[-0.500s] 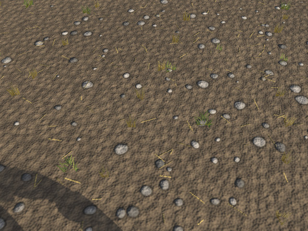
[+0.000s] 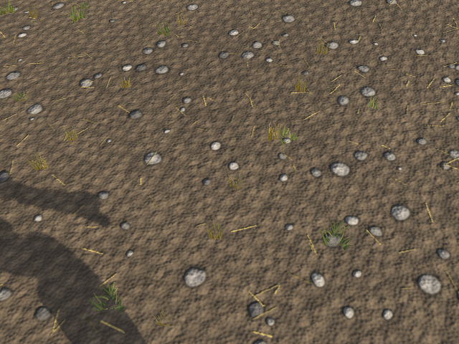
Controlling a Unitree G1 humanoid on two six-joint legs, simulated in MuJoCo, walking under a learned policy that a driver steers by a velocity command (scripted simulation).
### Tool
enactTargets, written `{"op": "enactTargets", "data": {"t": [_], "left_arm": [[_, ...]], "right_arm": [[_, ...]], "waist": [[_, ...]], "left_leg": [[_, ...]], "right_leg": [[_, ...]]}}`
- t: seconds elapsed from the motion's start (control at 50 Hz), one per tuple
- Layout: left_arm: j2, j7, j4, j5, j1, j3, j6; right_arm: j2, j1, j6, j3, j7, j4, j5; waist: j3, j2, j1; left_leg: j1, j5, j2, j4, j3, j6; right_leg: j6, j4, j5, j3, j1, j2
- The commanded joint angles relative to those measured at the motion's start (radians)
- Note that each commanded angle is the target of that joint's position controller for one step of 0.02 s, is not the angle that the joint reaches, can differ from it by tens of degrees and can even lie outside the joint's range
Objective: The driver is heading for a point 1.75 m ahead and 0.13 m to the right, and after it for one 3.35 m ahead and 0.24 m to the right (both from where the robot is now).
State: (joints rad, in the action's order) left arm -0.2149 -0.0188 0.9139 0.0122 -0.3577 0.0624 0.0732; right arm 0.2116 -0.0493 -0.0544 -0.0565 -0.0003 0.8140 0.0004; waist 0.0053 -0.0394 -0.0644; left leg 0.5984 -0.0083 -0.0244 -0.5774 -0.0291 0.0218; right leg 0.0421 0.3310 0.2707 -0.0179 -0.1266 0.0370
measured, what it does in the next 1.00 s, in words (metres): walks ahead: left foot, then right foot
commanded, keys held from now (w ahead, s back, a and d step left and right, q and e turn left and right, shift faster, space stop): no key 0.94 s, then w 0.06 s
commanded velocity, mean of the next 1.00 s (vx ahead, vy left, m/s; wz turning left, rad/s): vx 0.05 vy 0.00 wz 0.01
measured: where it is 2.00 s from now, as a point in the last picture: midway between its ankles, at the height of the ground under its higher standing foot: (263, 294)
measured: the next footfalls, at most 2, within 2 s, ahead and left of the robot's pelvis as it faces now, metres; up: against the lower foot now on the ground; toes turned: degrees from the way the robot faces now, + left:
left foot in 0.06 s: +0.19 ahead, +0.12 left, +0.00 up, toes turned +0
right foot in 0.34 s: +0.12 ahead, -0.13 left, +0.00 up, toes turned +0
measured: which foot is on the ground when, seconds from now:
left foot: up 0.00-0.04, down 0.06-1.00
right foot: down 0.00-0.08, up 0.10-0.32, down 0.34-1.00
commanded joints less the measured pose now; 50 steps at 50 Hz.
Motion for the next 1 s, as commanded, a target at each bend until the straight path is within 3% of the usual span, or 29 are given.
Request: {"op": "enactTargets", "data": {"t": [0.02,0.04,0.06,0.08,0.1,0.12,0.14,0.16,0.18,0.2,0.24,0.3,0.32,0.34,0.36,0.38,0.42,0.44,0.52,0.78,0.94,0.96,1.0], "left_arm": [[-0.152,-0.008,-0.028,0.008,0.031,0.032,0.006],[-0.153,-0.009,-0.024,0.013,0.044,0.032,0.006],[-0.147,-0.008,-0.021,0.006,0.027,0.03,0.011],[-0.11,-0.005,-0.032,-0.018,0.009,0.017,0.021],[-0.032,0.001,0.005,-0.018,-0.126,-0.012,0.023],[-0.078,0.007,0.012,-0.011,-0.1,-0.002,0.008],[-0.129,0.007,-0.006,0.003,-0.038,0.013,-0.012],[-0.126,-0.004,-0.014,0.006,0.025,0.016,-0.034],[-0.119,-0.015,-0.019,-0.002,0.056,0.019,-0.056],[-0.111,-0.026,-0.018,-0.008,0.061,0.02,-0.071],[-0.067,-0.036,0.003,-0.011,0.046,0.009,-0.08],[-0.053,-0.031,0.038,-0.014,0.024,0.008,-0.081],[-0.055,-0.027,0.041,-0.022,0.035,0.007,-0.085],[-0.071,-0.024,0.037,-0.036,0.048,0.008,-0.088],[-0.103,-0.025,0.025,-0.038,0.064,0.011,-0.088],[-0.162,-0.026,0.035,-0.022,0.088,0.027,-0.086],[-0.103,-0.025,0.044,-0.021,0.122,0.014,-0.066],[-0.1,-0.024,0.046,-0.022,0.136,0.013,-0.057],[-0.09,-0.02,0.068,-0.013,0.112,0.01,-0.035],[-0.073,-0.017,0.114,-0.009,0.079,-0.001,-0.047],[-0.063,-0.018,0.131,-0.01,0.079,-0.007,-0.052],[-0.055,-0.018,0.147,-0.01,0.054,-0.008,-0.054],[-0.098,-0.02,0.146,0.005,0.046,0.005,-0.058]], "right_arm": [[0.063,0.009,-0.018,-0.013,-0.007,-0.048,-0.007],[0.074,-0.039,-0.024,-0.018,-0.005,-0.027,-0.012],[0.118,-0.097,-0.028,-0.032,0.0,-0.003,-0.021],[0.184,-0.18,-0.029,-0.045,0.008,0.01,-0.035],[0.144,-0.224,-0.021,-0.032,0.01,0.03,-0.038],[0.076,-0.241,-0.009,-0.012,0.005,0.039,-0.017],[0.068,-0.183,-0.002,-0.006,0.0,0.031,-0.01],[0.072,-0.12,0.002,-0.004,0.001,0.017,-0.014],[0.078,-0.055,0.005,-0.002,0.003,0.006,-0.014],[0.086,-0.006,0.011,-0.004,0.009,-0.002,-0.018],[0.101,0.02,0.025,-0.011,0.016,0.001,-0.028],[0.084,0.009,0.034,-0.006,0.022,0.021,-0.012],[0.071,-0.006,0.035,-0.002,0.022,0.032,-0.004],[0.057,-0.034,0.035,0.002,0.02,0.049,-0.004],[0.061,-0.049,0.035,0.002,0.018,0.056,-0.01],[0.07,-0.072,0.035,-0.005,0.021,0.052,-0.006],[0.074,-0.07,0.034,-0.007,0.03,0.066,-0.007],[0.065,-0.081,0.036,-0.006,0.034,0.077,-0.006],[0.061,-0.109,0.036,-0.008,0.031,0.111,-0.007],[0.081,-0.13,0.051,-0.008,0.039,0.189,0.003],[0.084,-0.121,0.057,-0.006,0.042,0.22,0.004],[0.069,-0.14,0.058,-0.002,0.041,0.236,0.003],[0.081,-0.138,0.056,-0.008,0.04,0.242,0.015]], "waist": [[0.063,0.151,0.051],[0.083,0.138,0.078],[0.126,0.107,0.086],[0.228,0.021,0.089],[0.36,-0.146,0.075],[0.376,-0.169,0.092],[0.299,-0.107,0.087],[0.221,-0.049,0.077],[0.152,-0.028,0.055],[0.122,-0.052,0.033],[0.105,-0.096,0.021],[0.116,-0.09,0.003],[0.101,-0.082,0.004],[0.076,-0.058,0.011],[0.03,-0.031,0.028],[-0.015,0.083,0.075],[-0.041,0.13,0.076],[-0.042,0.136,0.082],[-0.018,0.096,0.075],[-0.001,0.043,0.065],[-0.02,0.047,0.067],[0.0,0.055,0.065],[-0.06,0.104,0.06]], "left_leg": [[-0.141,-0.006,0.03,0.094,0.025,0.029],[-0.225,-0.074,0.043,0.177,0.034,0.048],[-0.361,-0.288,0.017,0.197,0.011,0.075],[-0.619,-0.732,-0.124,0.094,-0.107,0.144],[-0.829,-0.905,-0.322,0.063,-0.276,0.32],[-0.786,-0.781,-0.355,0.118,-0.361,0.361],[-0.692,-0.541,-0.321,0.155,-0.334,0.326],[-0.584,-0.342,-0.287,0.195,-0.305,0.288],[-0.453,-0.195,-0.26,0.243,-0.272,0.254],[-0.356,-0.08,-0.224,0.279,-0.235,0.221],[-0.244,0.032,-0.162,0.307,-0.162,0.193],[-0.208,0.23,-0.127,0.304,-0.121,0.159],[-0.192,0.339,-0.108,0.305,-0.116,0.128],[-0.172,0.447,-0.092,0.306,-0.115,0.084],[-0.159,0.507,-0.069,0.281,-0.104,0.046],[-0.22,0.456,-0.008,0.26,-0.039,0.02],[-0.341,0.328,0.007,0.179,-0.01,0.008],[-0.365,0.285,0.005,0.161,-0.007,0.015],[-0.386,0.159,0.007,0.128,0.004,0.025],[-0.429,0.007,-0.004,0.086,0.007,0.017],[-0.427,0.027,-0.006,0.093,0.007,0.01],[-0.435,0.138,0.01,0.09,0.025,0.009],[-0.352,0.487,0.06,0.032,0.074,0.015]], "right_leg": [[0.11,0.055,-0.686,0.112,0.041,-0.234],[0.091,0.113,-0.661,0.109,0.047,-0.208],[0.059,0.193,-0.634,0.093,0.021,-0.159],[0.012,0.361,-0.41,0.056,-0.134,-0.093],[-0.046,0.574,0.066,0.061,-0.299,-0.044],[-0.079,0.694,0.394,0.104,-0.341,-0.047],[-0.088,0.751,0.413,0.122,-0.388,-0.077],[-0.093,0.75,0.382,0.109,-0.411,-0.096],[-0.1,0.681,0.338,0.105,-0.383,-0.114],[-0.103,0.596,0.286,0.097,-0.319,-0.123],[-0.1,0.462,0.193,0.052,-0.19,-0.093],[-0.078,0.261,-0.038,0.013,-0.055,-0.065],[-0.065,0.206,-0.073,0.009,-0.025,-0.061],[-0.047,0.172,-0.091,0.031,-0.011,-0.085],[-0.022,0.12,-0.043,0.073,-0.037,-0.13],[0.002,0.107,0.13,0.08,-0.169,-0.128],[-0.009,0.037,0.211,0.091,-0.278,-0.122],[-0.021,0.031,0.173,0.088,-0.282,-0.118],[-0.023,0.065,0.038,0.079,-0.217,-0.108],[-0.02,0.111,-0.15,0.047,-0.145,-0.079],[-0.02,0.1,-0.137,0.04,-0.137,-0.071],[-0.015,0.083,-0.022,0.035,-0.128,-0.066],[0.037,0.039,0.326,0.087,-0.163,-0.087]]}}
Over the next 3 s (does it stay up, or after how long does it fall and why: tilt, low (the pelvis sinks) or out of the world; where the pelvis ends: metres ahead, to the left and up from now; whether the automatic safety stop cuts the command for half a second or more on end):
stays up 1.13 -0.06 0.00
